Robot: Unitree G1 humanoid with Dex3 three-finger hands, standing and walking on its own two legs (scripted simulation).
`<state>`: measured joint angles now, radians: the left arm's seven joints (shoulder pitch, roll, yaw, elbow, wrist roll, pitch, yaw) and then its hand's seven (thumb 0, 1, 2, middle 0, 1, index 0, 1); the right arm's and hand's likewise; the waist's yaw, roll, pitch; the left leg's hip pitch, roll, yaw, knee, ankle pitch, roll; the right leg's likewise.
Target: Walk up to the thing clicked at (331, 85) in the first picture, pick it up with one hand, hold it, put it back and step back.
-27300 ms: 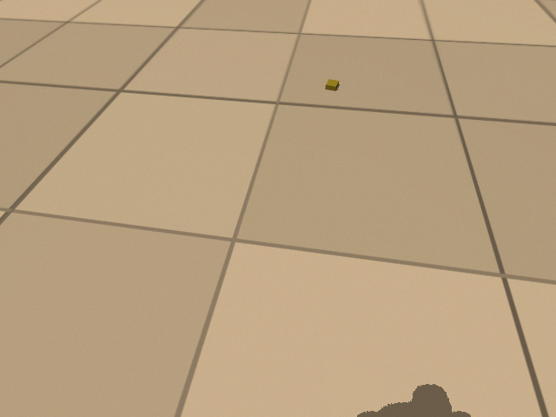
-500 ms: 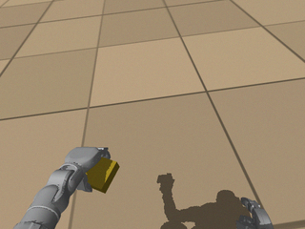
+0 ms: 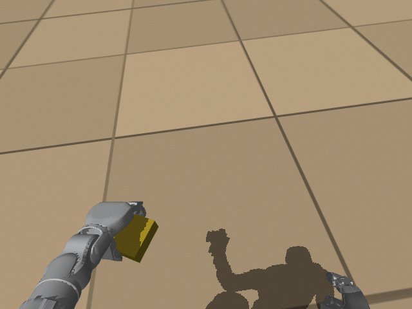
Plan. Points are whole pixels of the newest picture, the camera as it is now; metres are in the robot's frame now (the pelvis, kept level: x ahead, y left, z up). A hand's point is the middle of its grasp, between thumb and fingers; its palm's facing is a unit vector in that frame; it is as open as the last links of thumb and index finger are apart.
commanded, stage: crouch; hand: left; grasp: from above
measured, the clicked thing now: (133, 236) +0.30 +0.20 -0.08
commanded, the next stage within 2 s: lower in 1.76 s
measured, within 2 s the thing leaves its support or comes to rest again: neither
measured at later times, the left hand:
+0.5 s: hand (140, 246) +0.35 +0.24 -0.29, palm faces -0.40 +0.09 -0.91, open 11.0 cm
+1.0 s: hand (151, 261) +0.36 +0.26 -0.49, palm faces -0.45 +0.06 -0.89, open 11.0 cm
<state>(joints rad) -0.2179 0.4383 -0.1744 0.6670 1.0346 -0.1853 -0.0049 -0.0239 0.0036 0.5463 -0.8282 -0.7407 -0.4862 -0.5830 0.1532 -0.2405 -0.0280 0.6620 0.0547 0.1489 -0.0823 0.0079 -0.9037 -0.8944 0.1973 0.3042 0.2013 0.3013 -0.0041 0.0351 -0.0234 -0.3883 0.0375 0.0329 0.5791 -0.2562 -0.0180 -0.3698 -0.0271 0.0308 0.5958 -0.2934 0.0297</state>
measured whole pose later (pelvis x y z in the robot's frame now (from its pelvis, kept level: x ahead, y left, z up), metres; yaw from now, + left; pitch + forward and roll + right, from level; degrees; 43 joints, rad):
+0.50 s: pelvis -0.05 +0.01 -0.18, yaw +0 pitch +29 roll -3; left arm -0.65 0.47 -0.10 1.13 1.25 -0.18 0.34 0.03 0.03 0.49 -0.88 -0.64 -0.52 -0.50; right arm 0.20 -0.26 -0.08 0.73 -0.04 0.08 -0.03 0.00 -0.92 -0.90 0.20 0.30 0.20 0.30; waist -0.11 0.04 -0.19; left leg -1.50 0.04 -0.04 1.54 -0.54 0.00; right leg -1.43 -0.01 0.01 1.51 -0.58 0.05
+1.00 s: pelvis -0.07 +0.01 -0.33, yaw -3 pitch +37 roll -7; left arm -0.79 0.60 0.01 1.24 1.33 -0.28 0.38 0.06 0.04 0.48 -0.91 -0.60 -0.52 -0.45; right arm 0.13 -0.24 -0.04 0.75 -0.11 -0.03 0.07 0.00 -0.92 -0.90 0.20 0.30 0.20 0.30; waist -0.16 0.02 -0.16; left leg -2.08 0.02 -0.11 2.06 -0.63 -0.01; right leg -1.98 0.00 -0.02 2.02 -0.69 0.06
